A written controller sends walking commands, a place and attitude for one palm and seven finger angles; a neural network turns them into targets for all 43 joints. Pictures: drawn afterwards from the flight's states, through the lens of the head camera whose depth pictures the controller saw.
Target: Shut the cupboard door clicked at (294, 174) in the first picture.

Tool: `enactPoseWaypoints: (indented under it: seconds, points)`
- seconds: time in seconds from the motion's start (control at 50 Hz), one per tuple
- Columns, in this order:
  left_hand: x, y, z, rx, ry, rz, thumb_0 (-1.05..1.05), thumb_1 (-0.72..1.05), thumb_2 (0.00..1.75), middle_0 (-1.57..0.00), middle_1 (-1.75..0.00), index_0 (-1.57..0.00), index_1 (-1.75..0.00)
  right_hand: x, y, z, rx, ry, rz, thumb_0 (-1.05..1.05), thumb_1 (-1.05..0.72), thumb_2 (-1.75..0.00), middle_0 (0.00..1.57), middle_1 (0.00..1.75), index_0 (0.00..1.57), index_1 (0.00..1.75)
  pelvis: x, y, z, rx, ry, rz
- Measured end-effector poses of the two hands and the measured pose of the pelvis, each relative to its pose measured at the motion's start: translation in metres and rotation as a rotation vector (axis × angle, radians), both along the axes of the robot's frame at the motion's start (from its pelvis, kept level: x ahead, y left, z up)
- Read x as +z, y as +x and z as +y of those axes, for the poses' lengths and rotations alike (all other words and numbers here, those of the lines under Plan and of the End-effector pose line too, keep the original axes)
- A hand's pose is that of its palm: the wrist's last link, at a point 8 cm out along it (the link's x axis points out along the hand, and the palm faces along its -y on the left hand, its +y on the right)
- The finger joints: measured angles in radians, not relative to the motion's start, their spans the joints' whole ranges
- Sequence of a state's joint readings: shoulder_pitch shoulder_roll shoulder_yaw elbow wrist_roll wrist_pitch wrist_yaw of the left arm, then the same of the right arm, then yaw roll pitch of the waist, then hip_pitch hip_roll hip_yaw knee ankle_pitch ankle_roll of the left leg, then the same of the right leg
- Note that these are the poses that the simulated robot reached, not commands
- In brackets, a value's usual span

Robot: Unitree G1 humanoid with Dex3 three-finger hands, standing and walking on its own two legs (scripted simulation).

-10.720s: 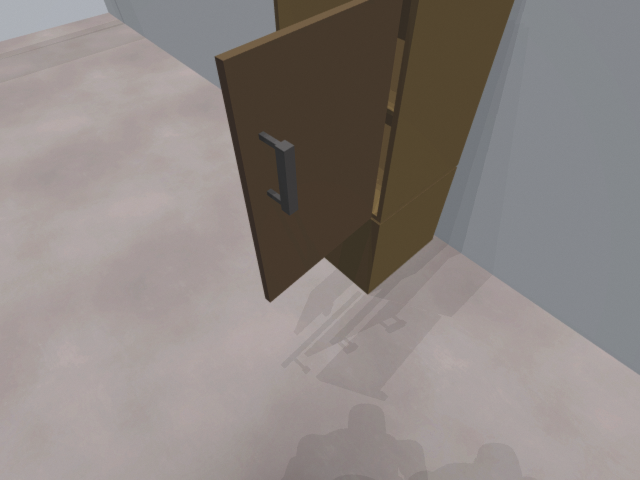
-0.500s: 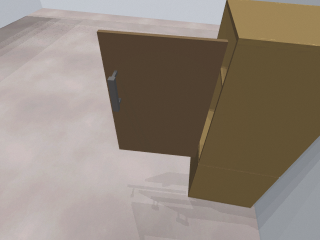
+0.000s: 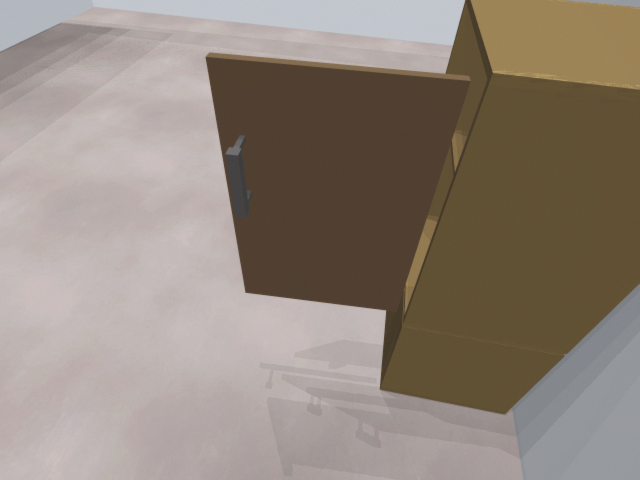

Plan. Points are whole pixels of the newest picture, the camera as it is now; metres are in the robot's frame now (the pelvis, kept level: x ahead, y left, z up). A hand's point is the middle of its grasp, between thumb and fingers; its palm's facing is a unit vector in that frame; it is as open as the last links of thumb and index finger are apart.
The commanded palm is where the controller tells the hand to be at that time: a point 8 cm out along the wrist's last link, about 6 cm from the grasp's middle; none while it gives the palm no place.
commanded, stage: look again from close up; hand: left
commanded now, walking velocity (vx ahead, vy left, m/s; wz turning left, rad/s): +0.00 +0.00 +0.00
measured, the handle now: (241, 177) +0.59 +0.18 +0.05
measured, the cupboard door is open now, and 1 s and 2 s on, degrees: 94 94 94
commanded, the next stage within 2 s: shuffle to correct the standing spot in 0.32 s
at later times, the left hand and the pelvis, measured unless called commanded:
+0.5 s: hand out of the picture +0.03 +0.16 -0.17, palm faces +0.01 -0.98 -0.17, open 7.4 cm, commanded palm none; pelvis +0.03 -0.01 +0.00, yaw -1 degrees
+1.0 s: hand (206, 478) +0.17 +0.17 -0.17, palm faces -0.04 -0.98 -0.21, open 7.3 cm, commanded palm none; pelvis +0.12 -0.01 +0.00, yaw -4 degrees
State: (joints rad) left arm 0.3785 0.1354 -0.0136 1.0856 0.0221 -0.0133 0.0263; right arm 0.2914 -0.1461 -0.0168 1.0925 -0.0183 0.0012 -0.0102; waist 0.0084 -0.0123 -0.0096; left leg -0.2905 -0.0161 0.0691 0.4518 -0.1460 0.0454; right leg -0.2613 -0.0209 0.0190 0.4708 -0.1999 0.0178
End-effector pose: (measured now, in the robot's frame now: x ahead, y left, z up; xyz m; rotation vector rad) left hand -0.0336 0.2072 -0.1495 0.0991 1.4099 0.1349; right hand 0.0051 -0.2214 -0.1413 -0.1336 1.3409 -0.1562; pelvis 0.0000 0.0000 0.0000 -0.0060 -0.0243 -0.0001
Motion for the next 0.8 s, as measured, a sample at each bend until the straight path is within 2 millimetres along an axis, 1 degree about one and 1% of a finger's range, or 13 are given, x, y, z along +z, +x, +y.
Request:
enactPoseWaypoints:
  seconds: [0.14, 0.24, 0.38, 0.52, 0.66, 0.76, 0.8]
  points:
    - [0.002, 0.007, 0.001, -0.002, 0.011, 0.003, 0.0, 0.91, 0.9, -0.2, -0.3, -0.2, -0.3, 0.002, 0.008, -0.006, 0.003, -0.006, 0.003, 0.01, -0.91, -0.9, 0.2, 0.3, 0.2, 0.3, 0.001, 0.007, -0.003, 0.001, 0.002, 0.007]
    - [0.004, 0.017, 0.002, -0.011, 0.018, 0.004, 0.0, 0.91, 0.9, -0.2, -0.3, -0.2, -0.3, 0.002, 0.011, -0.009, -0.001, -0.004, 0.015, 0.01, -0.91, -0.9, 0.2, 0.3, 0.2, 0.3, 0.002, 0.013, -0.006, -0.001, 0.003, 0.01]
    - [0.006, 0.037, 0.001, -0.023, 0.026, -0.013, 0.0, 0.91, 0.9, -0.2, -0.3, -0.2, -0.3, 0.003, 0.015, -0.01, -0.001, 0.002, 0.035, 0.01, -0.91, -0.9, 0.2, 0.3, 0.2, 0.3, 0.004, 0.023, -0.01, -0.002, 0.005, 0.011]
    - [0.007, 0.059, -0.002, -0.036, 0.025, -0.039, 0.0, 0.91, 0.9, -0.2, -0.3, -0.2, -0.3, 0.001, 0.024, -0.011, -0.003, 0.01, 0.038, 0.01, -0.91, -0.9, 0.2, 0.3, 0.2, 0.3, 0.004, 0.033, -0.012, -0.013, 0.007, 0.008]
    - [0.002, 0.075, -0.001, -0.027, 0.01, -0.032, 0.0, 0.91, 0.9, -0.2, -0.3, -0.2, -0.3, -0.001, 0.036, -0.014, -0.018, -0.002, 0.043, 0.01, -0.91, -0.9, 0.2, 0.3, 0.2, 0.3, -0.001, 0.054, -0.01, -0.033, -0.002, 0.012]
    - [-0.004, 0.085, 0.007, -0.009, -0.004, -0.005, 0.0, 0.9, 0.9, -0.2, -0.3, -0.2, -0.3, 0.001, 0.052, -0.009, -0.021, -0.025, 0.045, 0.01, -0.91, -0.9, 0.2, 0.3, 0.2, 0.3, -0.004, 0.077, -0.001, -0.036, 0.002, 0.013]
    - [-0.006, 0.092, 0.011, -0.022, -0.002, 0.014, 0.0, 0.9, 0.9, -0.2, -0.3, -0.2, -0.3, 0.001, 0.059, -0.005, -0.029, -0.031, 0.035, 0.01, -0.91, -0.9, 0.2, 0.3, 0.2, 0.3, -0.005, 0.086, 0.002, -0.05, 0.011, 0.013]
